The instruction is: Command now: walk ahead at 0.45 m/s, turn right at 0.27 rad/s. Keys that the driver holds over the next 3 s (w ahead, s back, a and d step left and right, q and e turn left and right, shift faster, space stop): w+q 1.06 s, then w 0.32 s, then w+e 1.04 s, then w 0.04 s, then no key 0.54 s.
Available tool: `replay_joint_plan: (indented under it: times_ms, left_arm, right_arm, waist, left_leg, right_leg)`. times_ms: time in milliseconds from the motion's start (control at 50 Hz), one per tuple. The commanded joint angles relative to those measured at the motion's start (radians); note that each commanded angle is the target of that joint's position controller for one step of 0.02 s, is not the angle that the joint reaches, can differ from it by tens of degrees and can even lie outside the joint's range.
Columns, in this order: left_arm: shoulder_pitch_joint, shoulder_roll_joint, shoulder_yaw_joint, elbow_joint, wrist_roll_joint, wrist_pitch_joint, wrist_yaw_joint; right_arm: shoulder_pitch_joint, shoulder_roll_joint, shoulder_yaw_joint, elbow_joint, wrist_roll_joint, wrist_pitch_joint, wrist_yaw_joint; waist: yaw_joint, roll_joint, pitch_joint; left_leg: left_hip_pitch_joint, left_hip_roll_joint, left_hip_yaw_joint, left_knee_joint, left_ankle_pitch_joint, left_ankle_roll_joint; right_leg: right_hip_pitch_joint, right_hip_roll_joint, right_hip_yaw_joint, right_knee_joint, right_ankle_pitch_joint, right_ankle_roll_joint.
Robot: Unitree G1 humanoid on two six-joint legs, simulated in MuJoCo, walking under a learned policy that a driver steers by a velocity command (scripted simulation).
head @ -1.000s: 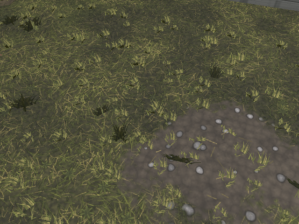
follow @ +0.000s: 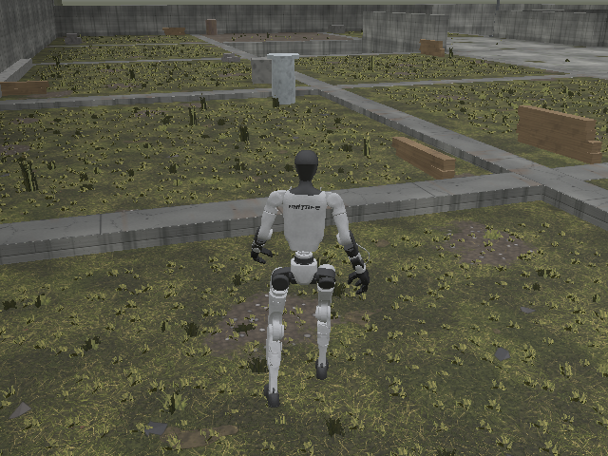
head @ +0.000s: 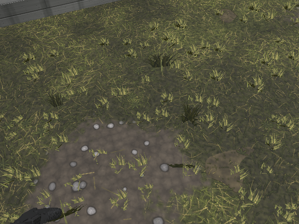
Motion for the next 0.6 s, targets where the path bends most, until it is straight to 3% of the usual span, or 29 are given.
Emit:
replay_joint_plan:
  times_ms: [20,40,60,80,120,140,180,220,300,380,440,480,500,520,540,560,580,600]
  left_arm:
    - [0.376,0.238,0.073,0.001,0.003,-0.027,0.02]
    - [0.338,0.192,0.053,0.02,0.016,-0.042,0.016]
    - [0.287,0.164,0.043,0.029,0.017,-0.049,0.016]
    - [0.227,0.126,0.03,0.03,0.02,-0.052,0.016]
    - [0.163,0.091,0.019,0.032,0.035,-0.067,0.018]
    - [0.157,0.089,0.019,0.042,0.035,-0.077,0.02]
    - [0.161,0.094,0.023,0.066,0.04,-0.093,0.024]
    - [0.171,0.091,0.023,0.088,0.044,-0.098,0.031]
    - [0.179,0.106,0.022,0.117,0.036,-0.097,0.049]
    - [0.257,0.13,0.03,0.169,0.026,-0.073,0.061]
    - [0.258,0.165,0.039,0.177,0.025,-0.042,0.079]
    - [0.24,0.193,0.045,0.167,0.027,-0.022,0.093]
    - [0.217,0.197,0.046,0.158,0.025,-0.018,0.094]
    - [0.196,0.184,0.037,0.141,0.027,-0.027,0.094]
    - [0.339,0.02,-0.014,0.101,0.061,-0.055,0.064]
    - [0.251,0.091,-0.01,0.09,0.028,-0.1,0.041]
    - [0.132,0.144,0.004,0.046,-0.015,-0.123,0.029]
    - [0.1,0.13,-0.003,0.029,-0.009,-0.135,0.031]
  right_arm:
    - [-0.043,-0.081,0.014,-0.117,0.009,-0.057,0.007]
    - [-0.124,-0.133,-0.003,-0.141,0.044,-0.066,0.011]
    - [-0.142,-0.118,0.004,-0.14,0.035,-0.069,0.007]
    - [-0.147,-0.111,0.004,-0.128,0.012,-0.066,0.006]
    - [-0.085,-0.097,0.001,-0.098,0.016,-0.04,0.017]
    - [-0.066,-0.08,0.003,-0.083,0.017,-0.026,0.019]
    - [-0.081,-0.057,0.006,-0.078,0.017,-0.007,0.017]
    - [-0.125,-0.042,0.009,-0.091,0.014,-0.005,0.015]
    - [-0.241,-0.01,0.024,-0.119,0.009,-0.019,0.037]
    - [-0.359,0.014,0.039,-0.176,0.01,-0.026,0.07]
    - [-0.356,-0.013,0.028,-0.207,0.008,-0.024,0.087]
    - [-0.235,-0.06,0.005,-0.195,0.009,-0.012,0.083]
    - [-0.099,-0.113,-0.021,-0.171,0.01,-0.009,0.07]
    - [0.056,-0.167,-0.045,-0.147,0.008,0.001,0.051]
    - [0.052,-0.256,-0.06,-0.148,0.011,-0.003,0.042]
    - [0.078,-0.184,-0.043,-0.164,0.007,-0.01,0.036]
    - [0.033,-0.144,-0.032,-0.167,-0.002,-0.016,0.032]
    - [-0.04,-0.121,-0.025,-0.176,0.002,-0.019,0.031]
  waist:
    - [0.21,-0.195,-0.365]
    - [0.207,-0.155,-0.226]
    - [0.172,-0.117,-0.158]
    - [0.139,-0.092,-0.103]
    - [0.081,-0.125,-0.071]
    - [0.069,-0.108,-0.062]
    - [0.064,-0.069,-0.018]
    - [0.072,-0.058,0.015]
    - [0.11,-0.052,0.054]
    - [0.154,-0.027,0.09]
    - [0.12,-0.072,0.029]
    - [0.041,-0.12,-0.063]
    - [-0.036,-0.11,-0.136]
    - [-0.124,-0.036,-0.221]
    - [0.011,0.238,-0.316]
    - [-0.06,0.128,-0.438]
    - [-0.07,0.062,-0.27]
    - [-0.016,-0.038,-0.156]
  left_leg:
    - [-0.742,-0.113,-0.212,0.713,-0.075,0.042]
    - [-0.811,-0.07,-0.214,0.734,0.014,0.068]
    - [-0.781,-0.022,-0.208,0.676,0.104,0.085]
    - [-0.739,0.009,-0.213,0.615,0.177,0.086]
    - [-0.632,0.03,-0.226,0.568,0.277,0.081]
    - [-0.621,0.022,-0.224,0.557,0.301,0.073]
    - [-0.649,-0.003,-0.252,0.508,0.358,0.055]
    - [-0.685,-0.035,-0.273,0.403,0.451,0.043]
    - [-0.628,-0.069,-0.193,0.129,0.647,0.055]
    - [-0.685,-0.087,-0.14,-0.015,0.614,0.094]
    - [-0.625,-0.154,-0.059,-0.034,0.471,0.14]
    - [-0.472,-0.211,-0.026,-0.012,0.364,0.186]
    - [-0.273,-0.236,-0.044,-0.049,0.373,0.222]
    - [0.034,-0.166,-0.186,-0.11,0.41,0.275]
    - [0.447,0.114,-0.723,-0.101,0.309,0.481]
    - [0.505,0.177,-1.0,-0.271,0.139,0.53]
    - [0.389,0.148,-0.858,-0.328,0.16,0.46]
    - [0.221,0.11,-0.746,-0.342,0.251,0.423]
  right_leg:
    - [0.848,-0.385,0.835,-0.374,-0.327,-0.289]
    - [0.756,-0.362,0.667,-0.368,-0.232,-0.243]
    - [0.636,-0.325,0.532,-0.36,-0.135,-0.209]
    - [0.531,-0.281,0.429,-0.373,-0.052,-0.186]
    - [0.411,-0.234,0.299,-0.437,0.062,-0.162]
    - [0.392,-0.227,0.248,-0.456,0.134,-0.161]
    - [0.364,-0.215,0.145,-0.483,0.25,-0.147]
    - [0.37,-0.196,0.065,-0.499,0.312,-0.127]
    - [0.383,-0.173,-0.05,-0.54,0.348,-0.066]
    - [0.547,-0.221,-0.091,-0.497,0.485,-0.047]
    - [0.655,-0.239,-0.125,-0.344,0.9,-0.031]
    - [0.675,-0.243,-0.135,-0.137,1.167,-0.025]
    - [0.598,-0.225,-0.139,0.051,1.143,-0.02]
    - [0.382,-0.177,-0.141,0.329,0.866,0.005]
    - [-0.124,0.043,-0.06,0.727,-0.298,0.077]
    - [-0.255,0.08,0.166,0.849,-0.389,0.064]
    - [-0.322,0.018,0.192,0.795,-0.285,0.039]
    - [-0.3,-0.025,0.177,0.691,-0.21,0.031]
